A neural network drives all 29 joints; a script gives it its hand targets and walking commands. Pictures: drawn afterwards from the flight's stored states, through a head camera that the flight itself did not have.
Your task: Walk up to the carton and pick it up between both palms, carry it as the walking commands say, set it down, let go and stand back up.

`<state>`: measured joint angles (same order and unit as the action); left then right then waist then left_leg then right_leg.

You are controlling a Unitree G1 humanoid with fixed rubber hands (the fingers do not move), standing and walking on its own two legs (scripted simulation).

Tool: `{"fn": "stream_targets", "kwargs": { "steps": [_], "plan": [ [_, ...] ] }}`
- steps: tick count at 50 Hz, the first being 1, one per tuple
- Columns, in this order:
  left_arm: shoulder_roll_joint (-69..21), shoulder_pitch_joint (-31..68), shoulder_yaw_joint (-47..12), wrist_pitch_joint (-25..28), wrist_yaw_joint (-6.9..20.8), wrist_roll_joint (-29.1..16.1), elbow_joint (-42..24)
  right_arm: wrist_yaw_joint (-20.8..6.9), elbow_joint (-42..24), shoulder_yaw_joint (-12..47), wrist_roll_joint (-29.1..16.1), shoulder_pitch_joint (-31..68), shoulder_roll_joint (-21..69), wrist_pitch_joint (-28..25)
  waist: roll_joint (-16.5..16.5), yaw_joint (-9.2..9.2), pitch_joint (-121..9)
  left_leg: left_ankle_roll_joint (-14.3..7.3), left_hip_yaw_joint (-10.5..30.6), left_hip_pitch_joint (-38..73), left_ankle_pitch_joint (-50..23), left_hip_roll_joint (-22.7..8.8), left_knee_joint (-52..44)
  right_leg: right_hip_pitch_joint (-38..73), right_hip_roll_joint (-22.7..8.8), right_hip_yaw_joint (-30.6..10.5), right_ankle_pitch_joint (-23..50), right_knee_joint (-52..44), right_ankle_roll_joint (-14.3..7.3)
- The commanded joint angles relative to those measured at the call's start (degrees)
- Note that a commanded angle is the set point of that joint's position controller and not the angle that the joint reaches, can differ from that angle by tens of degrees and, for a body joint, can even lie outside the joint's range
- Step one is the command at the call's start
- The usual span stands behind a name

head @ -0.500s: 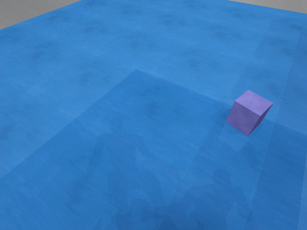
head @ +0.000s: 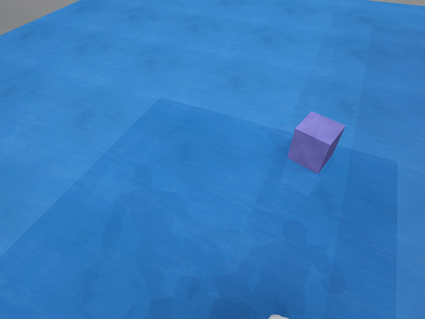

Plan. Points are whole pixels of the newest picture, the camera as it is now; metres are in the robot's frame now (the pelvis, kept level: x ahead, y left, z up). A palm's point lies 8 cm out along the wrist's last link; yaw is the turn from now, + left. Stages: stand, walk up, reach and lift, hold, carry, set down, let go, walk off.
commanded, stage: walk up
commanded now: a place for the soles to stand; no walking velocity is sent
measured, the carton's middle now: (314, 142) +1.17 -0.55 -0.65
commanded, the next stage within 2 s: none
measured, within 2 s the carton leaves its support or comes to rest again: neither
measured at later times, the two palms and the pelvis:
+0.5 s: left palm (140, 230) +0.35 +0.20 -0.10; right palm out of the picture +0.17 -0.40 -0.06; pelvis +0.17 -0.07 -0.02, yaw -16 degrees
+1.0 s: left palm (196, 148) +0.60 +0.08 -0.08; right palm out of the picture +0.35 -0.49 -0.08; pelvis +0.37 -0.16 -0.03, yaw -27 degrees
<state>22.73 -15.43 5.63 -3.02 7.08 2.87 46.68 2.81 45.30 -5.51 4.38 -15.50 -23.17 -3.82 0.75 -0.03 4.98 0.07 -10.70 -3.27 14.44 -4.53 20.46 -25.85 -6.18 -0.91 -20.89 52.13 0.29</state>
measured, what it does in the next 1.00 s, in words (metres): walks ahead, turning right: right foot, then left foot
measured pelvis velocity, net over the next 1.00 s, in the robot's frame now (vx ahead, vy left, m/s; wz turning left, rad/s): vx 0.37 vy -0.16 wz -0.46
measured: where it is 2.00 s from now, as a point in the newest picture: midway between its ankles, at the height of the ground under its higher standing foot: (292, 219)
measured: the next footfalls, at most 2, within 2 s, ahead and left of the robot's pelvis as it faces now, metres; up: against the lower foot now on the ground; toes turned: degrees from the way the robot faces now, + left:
right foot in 0.14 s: +0.16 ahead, -0.21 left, +0.00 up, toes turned -9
left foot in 0.38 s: +0.25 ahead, +0.04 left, +0.00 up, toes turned -6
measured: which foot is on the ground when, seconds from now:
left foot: down 0.00-0.12, up 0.14-0.36, down 0.38-0.70, up 0.72-1.00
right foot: up 0.00-0.12, down 0.14-0.38, up 0.40-0.70, down 0.72-1.00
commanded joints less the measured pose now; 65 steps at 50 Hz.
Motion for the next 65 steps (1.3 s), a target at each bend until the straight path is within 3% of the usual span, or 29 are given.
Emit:
{"fn": "stream_targets", "kwargs": {
  "steps": [1,4,6,7,8,9,13,16,18,19,20,21,23,27,32,34,35,36,37,38,43,47,50,51,52,53,55,59,65],
  "plan": [
    [8.16,5.1,1.93,0.99,2.07,-0.57,-10.47,0.14,-8.49,-4.67,0.07,2.29,-15.81,-1.52,-9.09,-1.3,1.6,-11.37,5.07,-3.84,17.85,-17.38,-10.81,-3.59,-3.26,0.93,1.95,-8.11,-0.1],
    [9.74,1.73,2.5,1.46,1.75,-0.89,-11.18,-0.9,-9.96,-4.54,-0.57,2.05,-15.84,-0.58,-8.8,0.21,-0.34,-8.29,-2.24,-11.58,23.82,-14.42,-3.38,10.58,0.93,8.21,6.36,-12.49,-1.46],
    [12.46,-6.99,3.99,2.18,-0.26,-0.88,-9.19,-1.91,-11.26,-3.32,-0.91,0.97,-12.04,0.71,3.68,4.63,-3.74,-6.69,-5.33,-17.91,23.11,-9.63,17.49,21.81,5.43,8.89,2.96,-15.22,-3.3],
    [17.2,-14.56,5.42,2.72,-1.94,-1.24,-8.49,-2.74,-13.84,-1.78,-1.65,1.71,-8.57,1.08,16.1,9.31,-6.05,-4.45,-7.37,-25.99,16.64,-4.04,40.28,26.43,1.4,-5.98,-10.99,-24.84,-7.71],
    [22.02,-13.79,6.23,2.92,-3.12,-1.11,-11.75,-3.76,-19.14,-0.32,-3.79,4.62,-5.96,0.78,21.18,9.07,-4.37,-2.27,3.83,-40.24,25.86,3.34,51.58,23.47,-10.63,-39.89,-29.93,-42.08,-15.78],
    [21.61,-10.19,5.9,2.99,-4.13,-2.05,-12.7,-3.98,-20.36,-1.85,-4.29,4.27,-11.58,0.77,11.17,6.56,-4.04,-2.12,11.87,-38.43,21.99,-1.32,53.23,20.62,-14.9,-43.26,-30.66,-42.71,-20.14],
    [18.25,-0.59,3.59,3.87,-5.43,-1.06,-15.23,-4.52,-17.0,-2.16,-3.7,-3.66,-14.66,0.04,12.24,2.39,-1.97,-1.23,11.27,-26.67,18.7,-3.86,35.51,9.1,-8.76,-23.06,-14.84,-35.82,-15.43],
    [16.45,-0.43,3.14,3.98,-4.49,-1.39,-16.71,-4.74,-18.24,-2.12,-2.98,-6.05,-12.86,0.25,9.83,0.93,-2.18,-1.78,7.34,-16.82,11.7,-0.25,26.16,1.85,-7.05,-18.74,-14.86,-34.14,-13.54],
    [15.24,4.41,2.49,3.62,-3.94,-1.68,-18.13,-4.27,-16.65,-2.75,-2.83,-15.36,-11.53,0.08,5.16,-5.36,-4.47,-2.1,4.05,3.02,1.63,3.11,17.28,-10.68,-1.96,-12.19,-20.97,-24.48,-8.92],
    [11.18,6.11,1.39,3.54,-4.04,-1.68,-18.94,-3.34,-15.47,-3.59,-2.48,-21.64,-13.43,-0.37,-5.51,-9.71,-4.18,-2.65,10.26,12.46,9.36,0.04,9.89,-19.0,4.57,-6.82,-20.75,-7.42,-5.76],
    [6.3,6.48,0.21,4.26,-4.5,-1.81,-21.61,-2.34,-17.02,-4.45,-1.13,-23.58,-19.33,-0.91,-16.83,-10.88,-1.61,-6.95,40.98,9.8,33.86,-18.75,-6.64,-26.7,12.16,-5.37,-15.3,13.43,-1.86],
    [10.53,5.77,2.35,3.7,-4.9,-0.86,-24.15,-1.38,-20.47,-4.07,-0.83,-15.29,-19.38,-0.58,-5.93,-6.2,4.61,-11.32,50.83,-2.49,44.13,-26.18,-14.73,-27.02,7.29,-13.12,-9.26,19.97,-0.7],
    [14.15,-0.62,3.37,3.16,-3.8,-1.53,-22.3,-1.19,-21.37,-3.79,-1.38,-8.27,-18.38,-1.5,-4.06,-1.1,7.24,-12.72,35.62,-6.46,34.9,-21.78,-11.3,-20.77,2.54,-11.33,-0.99,16.81,-0.18],
    [10.61,0.79,1.99,4.0,-2.29,-1.1,-20.64,-2.08,-19.9,-3.02,-1.56,-11.5,-15.84,-2.74,-8.49,-3.11,2.77,-11.28,14.0,-1.72,2.49,-14.98,-6.52,-13.13,2.29,-4.5,2.15,2.34,0.28],
    [8.71,4.14,0.85,3.84,-2.18,-0.63,-20.52,-3.01,-18.9,-3.16,-2.71,-12.27,-16.42,-0.47,-9.53,-4.22,-0.2,-8.44,2.57,-5.13,-2.06,-12.4,-0.6,2.03,5.47,5.55,9.29,-13.51,-1.83],
    [9.91,-0.45,1.73,3.89,-2.94,-0.28,-19.58,-3.26,-19.14,-2.89,-3.04,-10.86,-15.69,0.4,-7.06,-0.63,-2.31,-7.58,-0.73,-8.97,-5.87,-12.06,8.82,12.53,7.73,6.06,9.68,-17.53,-3.41],
    [12.43,-7.38,3.06,4.15,-3.99,-0.54,-17.63,-3.46,-20.05,-2.03,-3.37,-10.43,-13.8,0.68,-1.95,3.33,-7.34,-6.36,-2.82,-13.61,-11.72,-9.72,22.83,23.88,9.47,4.44,6.91,-18.76,-5.31],
    [17.66,-15.05,4.84,4.33,-5.49,-0.32,-17.08,-3.74,-22.37,-1.01,-3.71,-10.48,-10.54,0.62,6.94,8.24,-13.97,-4.06,-1.9,-24.56,-6.06,-7.28,42.62,34.6,1.31,-10.63,-2.99,-19.35,-9.84],
    [21.97,-15.36,5.62,4.45,-6.9,-0.88,-18.98,-4.92,-25.88,0.08,-4.36,-8.44,-8.53,0.37,12.6,8.23,-15.54,-1.63,4.33,-36.79,19.69,0.44,54.64,36.88,-12.96,-39.78,-10.66,-31.91,-17.13],
    [22.12,-13.01,5.34,4.03,-7.39,-2.14,-19.39,-4.64,-26.49,-2.0,-4.72,-5.15,-15.22,0.6,4.27,8.17,-13.72,-1.53,11.96,-37.96,18.1,-1.18,59.96,32.78,-15.17,-43.16,-10.7,-33.6,-21.06],
    [16.5,-3.4,2.06,5.21,-7.24,-2.1,-19.52,-4.45,-21.09,-1.4,-3.03,-10.84,-14.0,1.55,5.91,1.3,-3.38,0.48,10.85,-27.87,12.02,-4.38,39.9,11.38,-7.45,-19.16,9.08,-30.35,-16.18],
    [16.6,-1.08,2.26,5.51,-6.07,-1.64,-20.52,-5.39,-21.95,-1.66,-3.05,-9.15,-12.44,1.48,9.79,0.83,-2.32,-0.93,7.86,-18.53,4.25,-1.92,27.23,2.04,-5.44,-15.66,-8.49,-30.97,-13.16],
    [14.21,3.28,1.61,4.73,-5.33,-1.88,-21.89,-4.96,-19.8,-3.07,-2.48,-16.37,-12.86,1.13,2.6,-5.53,-1.35,-2.49,4.36,3.41,2.45,3.67,19.78,-15.35,0.06,-10.28,-23.14,-19.71,-8.07],
    [10.15,2.5,0.4,4.79,-5.44,-2.14,-22.44,-4.12,-19.0,-3.81,-2.47,-20.12,-15.46,0.69,-6.81,-7.89,-2.38,-4.66,16.88,8.17,16.04,-3.6,11.01,-20.52,5.0,-6.81,-21.63,-4.6,-5.12],
    [8.01,2.84,-0.06,5.27,-5.91,-2.55,-24.72,-3.49,-20.23,-4.67,-1.86,-22.16,-20.66,0.27,-14.45,-9.29,-3.28,-11.84,46.62,5.59,33.04,-20.03,-4.72,-24.02,11.76,-4.05,-16.96,13.81,-2.29],
    [13.02,3.8,1.77,4.81,-6.33,-1.98,-26.19,-2.64,-21.64,-4.49,-2.05,-17.23,-19.96,0.47,-6.93,-7.72,-0.18,-17.98,52.07,-0.26,40.49,-24.19,-10.14,-24.65,8.31,-10.85,-13.88,20.81,-1.86],
    [14.47,-0.4,1.97,4.76,-5.78,-2.34,-23.85,-1.91,-21.87,-4.21,-1.94,-12.45,-19.69,-0.39,-5.56,-4.08,3.77,-16.6,40.18,-5.0,34.19,-21.45,-7.48,-21.42,4.3,-10.21,-7.54,18.8,-1.18],
    [11.92,-0.12,0.83,5.34,-4.18,-1.68,-21.63,-2.65,-20.77,-2.74,-2.37,-11.31,-16.74,-0.93,-9.16,-3.8,0.58,-13.26,20.08,-5.67,6.07,-14.69,-3.52,-10.6,2.18,-1.2,-3.87,0.77,-0.71],
    [12.21,-3.67,2.09,4.9,-4.57,-1.45,-19.82,-4.48,-19.63,-1.86,-3.66,-9.29,-15.31,0.91,-6.52,0.24,-2.69,-8.08,9.94,-17.53,6.7,-9.3,7.95,16.62,7.84,5.55,7.73,-17.15,-2.24]
  ]
}}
